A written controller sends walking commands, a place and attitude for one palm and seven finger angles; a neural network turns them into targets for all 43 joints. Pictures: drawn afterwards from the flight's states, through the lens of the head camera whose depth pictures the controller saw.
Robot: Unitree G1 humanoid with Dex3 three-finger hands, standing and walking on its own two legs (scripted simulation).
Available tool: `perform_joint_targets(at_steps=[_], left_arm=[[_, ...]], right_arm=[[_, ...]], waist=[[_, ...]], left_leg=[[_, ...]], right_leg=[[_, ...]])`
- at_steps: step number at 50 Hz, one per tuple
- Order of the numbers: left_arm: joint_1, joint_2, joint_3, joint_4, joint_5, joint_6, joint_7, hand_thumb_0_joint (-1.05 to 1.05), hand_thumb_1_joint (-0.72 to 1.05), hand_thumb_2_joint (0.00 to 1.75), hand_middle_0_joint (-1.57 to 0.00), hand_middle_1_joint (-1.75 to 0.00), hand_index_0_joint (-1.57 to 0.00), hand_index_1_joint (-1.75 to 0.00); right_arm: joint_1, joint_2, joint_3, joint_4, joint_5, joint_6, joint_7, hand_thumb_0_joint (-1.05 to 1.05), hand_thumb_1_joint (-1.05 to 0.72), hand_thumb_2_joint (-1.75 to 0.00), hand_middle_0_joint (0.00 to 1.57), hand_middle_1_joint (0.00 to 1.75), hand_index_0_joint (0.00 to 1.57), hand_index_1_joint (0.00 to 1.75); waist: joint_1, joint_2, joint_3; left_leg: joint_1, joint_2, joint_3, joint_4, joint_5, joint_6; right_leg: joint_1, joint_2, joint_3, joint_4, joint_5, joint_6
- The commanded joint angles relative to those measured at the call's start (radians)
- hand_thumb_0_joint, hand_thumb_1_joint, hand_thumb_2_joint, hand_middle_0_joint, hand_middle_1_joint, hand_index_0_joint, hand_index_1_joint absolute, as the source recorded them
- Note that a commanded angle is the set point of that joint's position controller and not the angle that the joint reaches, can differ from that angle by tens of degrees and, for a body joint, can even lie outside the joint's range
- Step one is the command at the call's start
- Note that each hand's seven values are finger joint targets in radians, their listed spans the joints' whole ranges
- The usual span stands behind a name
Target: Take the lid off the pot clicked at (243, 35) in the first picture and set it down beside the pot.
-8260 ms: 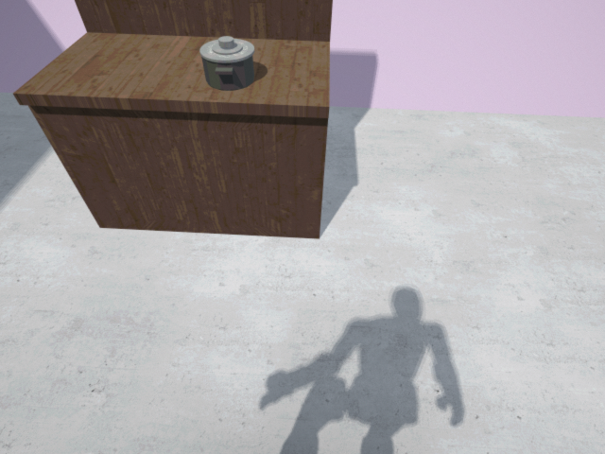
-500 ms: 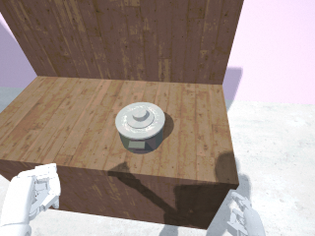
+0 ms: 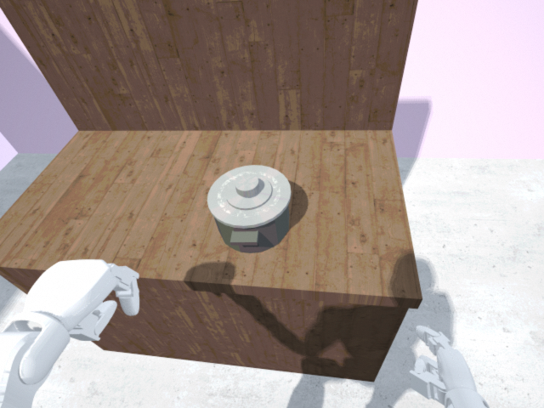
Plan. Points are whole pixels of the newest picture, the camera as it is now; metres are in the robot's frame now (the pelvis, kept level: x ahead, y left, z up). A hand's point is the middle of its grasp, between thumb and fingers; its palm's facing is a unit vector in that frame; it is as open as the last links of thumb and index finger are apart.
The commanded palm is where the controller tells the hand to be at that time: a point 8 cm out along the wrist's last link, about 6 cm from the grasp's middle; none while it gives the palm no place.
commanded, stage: reach forward and open the fingers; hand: left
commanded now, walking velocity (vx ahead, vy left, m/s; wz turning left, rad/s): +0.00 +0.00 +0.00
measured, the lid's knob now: (247, 185) +0.52 +0.12 +0.02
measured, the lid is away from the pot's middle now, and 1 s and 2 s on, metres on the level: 0.00 0.00 0.00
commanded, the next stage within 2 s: move the open hand above the knob in 0.58 s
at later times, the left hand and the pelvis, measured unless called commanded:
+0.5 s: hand (107, 276) +0.26 +0.27 +0.09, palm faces -0.19 -0.05 -0.98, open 9.9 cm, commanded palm +0.25 +0.26 +0.15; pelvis -0.02 +0.03 +0.00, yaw +0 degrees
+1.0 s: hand (141, 243) +0.32 +0.24 +0.09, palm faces -0.26 -0.06 -0.96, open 10.2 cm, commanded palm +0.31 +0.23 +0.15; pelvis +0.00 +0.01 +0.00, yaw +0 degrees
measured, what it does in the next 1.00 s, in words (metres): stands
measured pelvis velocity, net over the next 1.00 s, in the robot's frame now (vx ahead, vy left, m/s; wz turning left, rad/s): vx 0.00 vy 0.01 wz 0.00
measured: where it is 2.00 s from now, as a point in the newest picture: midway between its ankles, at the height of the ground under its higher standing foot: outside the picture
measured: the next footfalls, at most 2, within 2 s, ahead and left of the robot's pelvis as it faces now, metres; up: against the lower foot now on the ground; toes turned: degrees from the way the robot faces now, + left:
none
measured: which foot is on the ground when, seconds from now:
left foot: down 0.00-1.00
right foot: down 0.00-1.00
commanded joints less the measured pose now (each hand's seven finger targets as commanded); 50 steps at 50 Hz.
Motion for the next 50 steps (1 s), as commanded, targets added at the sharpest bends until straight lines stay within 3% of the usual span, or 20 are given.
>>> perform_joint_targets(at_steps=[1, 3, 7, 8, 10, 12, 13, 14, 15, 17, 18, 22, 23, 30, 32, 33, 38, 42, 47, 50], left_arm=[[-0.187, 0.224, 0.149, -0.139, 0.015, -0.01, 0.056, 0.0, 0.12, 1.16, -0.97, -0.54, -0.97, -0.54], [-0.255, 0.182, 0.096, -0.13, 0.027, -0.001, 0.061, 0.0, 0.06, 1.18, -0.94, -0.47, -0.94, -0.47], [-0.327, 0.275, 0.162, -0.104, 0.057, 0.009, 0.072, 0.0, -0.05, 1.22, -0.89, -0.33, -0.89, -0.33], [-0.33, 0.193, 0.087, -0.079, 0.044, 0.014, 0.068, 0.0, -0.08, 1.23, -0.88, -0.29, -0.88, -0.29], [-0.354, 0.16, 0.047, -0.053, 0.037, 0.023, 0.064, 0.0, -0.14, 1.26, -0.86, -0.22, -0.86, -0.22], [-0.407, 0.217, 0.088, -0.068, 0.056, 0.029, 0.062, 0.0, -0.2, 1.28, -0.83, -0.15, -0.83, -0.15], [-0.428, 0.159, 0.027, -0.069, 0.05, 0.029, 0.059, 0.0, -0.23, 1.3, -0.82, -0.12, -0.82, -0.12], [-0.436, 0.196, 0.057, -0.045, 0.058, 0.031, 0.057, 0.0, -0.26, 1.31, -0.81, -0.08, -0.81, -0.08], [-0.431, 0.175, 0.036, -0.019, 0.054, 0.039, 0.057, 0.0, -0.26, 1.32, -0.81, -0.08, -0.81, -0.08], [-0.502, 0.245, 0.091, -0.021, 0.072, 0.043, 0.056, 0.0, -0.27, 1.32, -0.81, -0.08, -0.81, -0.08], [-0.518, 0.177, 0.026, -0.006, 0.065, 0.043, 0.053, 0.0, -0.27, 1.33, -0.81, -0.08, -0.81, -0.08], [-0.553, 0.229, 0.069, -0.007, 0.077, 0.045, 0.053, 0.0, -0.27, 1.34, -0.81, -0.08, -0.81, -0.08], [-0.56, 0.177, 0.018, 0.012, 0.07, 0.047, 0.048, 0.0, -0.27, 1.34, -0.81, -0.08, -0.81, -0.08], [-0.649, 0.186, 0.004, 0.072, 0.072, 0.068, 0.034, 0.0, -0.28, 1.35, -0.81, -0.08, -0.81, -0.08], [-0.687, 0.241, 0.051, 0.045, 0.08, 0.065, 0.035, 0.0, -0.28, 1.36, -0.81, -0.08, -0.81, -0.08], [-0.695, 0.187, -0.005, 0.075, 0.077, 0.066, 0.029, 0.0, -0.28, 1.36, -0.81, -0.08, -0.81, -0.08], [-0.78, 0.154, -0.074, 0.085, 0.066, 0.129, -0.018, 0.0, -0.28, 1.36, -0.81, -0.08, -0.81, -0.08], [-0.806, 0.224, -0.011, 0.151, 0.078, 0.122, -0.034, 0.0, -0.28, 1.36, -0.81, -0.08, -0.81, -0.08], [-0.882, 0.212, -0.026, 0.163, 0.079, 0.113, -0.033, 0.0, -0.28, 1.36, -0.81, -0.08, -0.81, -0.08], [-0.908, 0.145, -0.095, 0.197, 0.078, 0.124, -0.03, 0.0, -0.28, 1.36, -0.81, -0.08, -0.81, -0.08]], right_arm=[[-0.133, -0.089, -0.032, -0.152, -0.004, -0.031, 0.016, 0.0, -0.9, -0.9, 0.2, 0.3, 0.2, 0.3], [-0.146, -0.077, -0.028, -0.159, 0.003, -0.035, 0.022, 0.0, -0.9, -0.9, 0.2, 0.3, 0.2, 0.3], [-0.17, -0.087, -0.025, -0.147, 0.002, -0.034, 0.026, 0.0, -0.9, -0.9, 0.2, 0.3, 0.2, 0.3], [-0.159, -0.074, -0.024, -0.15, 0.004, -0.032, 0.027, 0.0, -0.9, -0.9, 0.2, 0.3, 0.2, 0.3], [-0.157, -0.079, -0.028, -0.147, 0.008, -0.025, 0.031, 0.0, -0.9, -0.9, 0.2, 0.3, 0.2, 0.3], [-0.176, -0.087, -0.025, -0.144, 0.007, -0.025, 0.036, 0.0, -0.9, -0.9, 0.2, 0.3, 0.2, 0.3], [-0.17, -0.075, -0.023, -0.149, 0.008, -0.027, 0.037, 0.0, -0.9, -0.9, 0.2, 0.3, 0.2, 0.3], [-0.164, -0.086, -0.023, -0.136, 0.005, -0.024, 0.036, 0.0, -0.9, -0.9, 0.2, 0.3, 0.2, 0.3], [-0.158, -0.082, -0.027, -0.138, 0.008, -0.019, 0.035, 0.0, -0.9, -0.9, 0.2, 0.3, 0.2, 0.3], [-0.175, -0.09, -0.02, -0.137, 0.008, -0.016, 0.036, 0.0, -0.9, -0.9, 0.2, 0.3, 0.2, 0.3], [-0.172, -0.076, -0.017, -0.14, 0.01, -0.018, 0.035, 0.0, -0.9, -0.9, 0.2, 0.3, 0.2, 0.3], [-0.174, -0.085, -0.021, -0.139, 0.008, -0.019, 0.037, 0.0, -0.9, -0.9, 0.2, 0.3, 0.2, 0.3], [-0.162, -0.077, -0.017, -0.138, 0.007, -0.019, 0.037, 0.0, -0.9, -0.9, 0.2, 0.3, 0.2, 0.3], [-0.15, -0.089, -0.019, -0.128, 0.011, -0.005, 0.034, 0.0, -0.9, -0.9, 0.2, 0.3, 0.2, 0.3], [-0.156, -0.093, -0.02, -0.134, 0.011, -0.01, 0.035, 0.0, -0.9, -0.9, 0.2, 0.3, 0.2, 0.3], [-0.154, -0.085, -0.015, -0.131, 0.011, -0.009, 0.032, 0.0, -0.9, -0.9, 0.2, 0.3, 0.2, 0.3], [-0.16, -0.091, -0.02, -0.14, 0.019, -0.013, 0.038, 0.0, -0.9, -0.9, 0.2, 0.3, 0.2, 0.3], [-0.144, -0.105, -0.017, -0.125, 0.016, -0.01, 0.037, 0.0, -0.9, -0.9, 0.2, 0.3, 0.2, 0.3], [-0.137, -0.105, -0.017, -0.129, 0.02, -0.005, 0.038, 0.0, -0.9, -0.9, 0.2, 0.3, 0.2, 0.3], [-0.124, -0.098, -0.02, -0.124, 0.025, 0.002, 0.039, 0.0, -0.9, -0.9, 0.2, 0.3, 0.2, 0.3]], waist=[[0.001, -0.061, -0.152], [-0.013, -0.058, -0.143], [0.01, -0.03, -0.18], [-0.004, -0.047, -0.171], [-0.009, -0.04, -0.138], [-0.002, -0.033, -0.166], [-0.011, -0.038, -0.173], [-0.004, -0.042, -0.18], [-0.011, -0.046, -0.151], [-0.003, -0.038, -0.167], [-0.013, -0.049, -0.168], [-0.002, -0.023, -0.203], [-0.011, -0.036, -0.203], [-0.025, -0.05, -0.19], [-0.018, -0.043, -0.227], [-0.028, -0.038, -0.224], [-0.038, -0.043, -0.253], [-0.039, -0.091, -0.232], [-0.039, -0.075, -0.256], [-0.052, -0.065, -0.248]], left_leg=[[0.186, -0.03, -0.019, -0.052, 0.169, 0.039], [0.182, -0.023, -0.022, -0.068, 0.141, 0.039], [0.2, -0.026, -0.037, -0.087, 0.133, 0.038], [0.191, -0.021, -0.034, -0.096, 0.123, 0.036], [0.19, -0.015, -0.042, -0.113, 0.092, 0.033], [0.203, -0.016, -0.048, -0.115, 0.095, 0.033], [0.2, -0.013, -0.047, -0.123, 0.088, 0.031], [0.205, -0.014, -0.054, -0.126, 0.091, 0.03], [0.195, -0.009, -0.054, -0.132, 0.07, 0.03], [0.19, -0.012, -0.058, -0.136, 0.046, 0.03], [0.187, -0.012, -0.055, -0.139, 0.05, 0.029], [0.212, -0.011, -0.065, -0.131, 0.075, 0.03], [0.208, -0.011, -0.062, -0.134, 0.084, 0.029], [0.206, -0.013, -0.058, -0.126, 0.085, 0.029], [0.218, -0.017, -0.057, -0.114, 0.107, 0.032], [0.214, -0.019, -0.05, -0.114, 0.111, 0.031], [0.221, -0.033, -0.05, -0.098, 0.137, 0.035], [0.205, -0.038, -0.05, -0.086, 0.144, 0.038], [0.206, -0.042, -0.043, -0.073, 0.169, 0.041], [0.204, -0.04, -0.039, -0.07, 0.165, 0.037]], right_leg=[[-0.084, 0.004, 0.02, -0.107, 0.196, -0.004], [-0.069, 0.01, 0.013, -0.101, 0.149, -0.01], [-0.043, 0.017, 0.023, -0.107, 0.136, -0.022], [-0.043, 0.013, 0.01, -0.102, 0.114, -0.017], [-0.068, 0.016, 0.006, -0.113, 0.084, -0.017], [-0.059, 0.024, 0.015, -0.109, 0.094, -0.024], [-0.053, 0.019, 0.004, -0.103, 0.077, -0.021], [-0.057, 0.02, 0.006, -0.108, 0.083, -0.022], [-0.067, 0.021, 0.005, -0.11, 0.066, -0.022], [-0.055, 0.026, 0.012, -0.106, 0.061, -0.028], [-0.056, 0.023, 0.003, -0.101, 0.048, -0.024], [-0.049, 0.027, 0.012, -0.094, 0.08, -0.032], [-0.049, 0.022, 0.002, -0.094, 0.075, -0.028], [-0.067, 0.023, 0.004, -0.1, 0.085, -0.028], [-0.046, 0.026, 0.012, -0.093, 0.108, -0.034], [-0.053, 0.023, 0.006, -0.094, 0.102, -0.03], [-0.041, 0.02, 0.008, -0.076, 0.146, -0.029], [-0.05, 0.025, 0.01, -0.079, 0.173, -0.03], [-0.041, 0.019, 0.013, -0.067, 0.208, -0.031], [-0.059, 0.019, 0.006, -0.059, 0.203, -0.027]])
